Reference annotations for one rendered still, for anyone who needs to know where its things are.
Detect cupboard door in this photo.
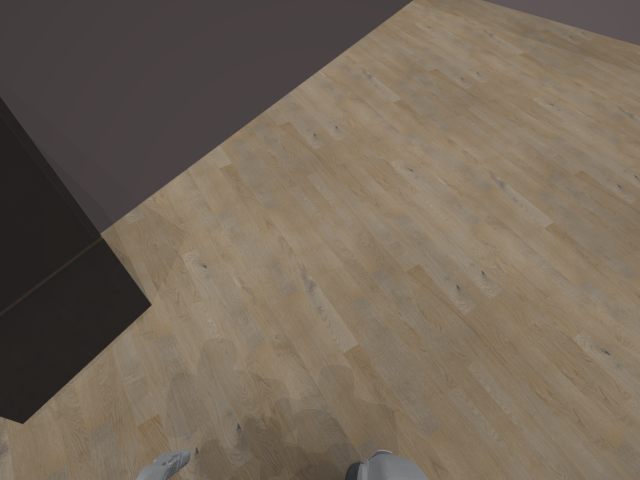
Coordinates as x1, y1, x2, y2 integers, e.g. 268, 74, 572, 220
0, 116, 95, 311

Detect robot right shin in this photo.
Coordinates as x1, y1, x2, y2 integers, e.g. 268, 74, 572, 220
367, 450, 393, 460

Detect left robot hand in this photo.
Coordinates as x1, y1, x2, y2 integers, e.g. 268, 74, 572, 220
136, 450, 191, 480

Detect right robot thigh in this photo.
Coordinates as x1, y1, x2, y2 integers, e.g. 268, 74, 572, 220
357, 454, 429, 480

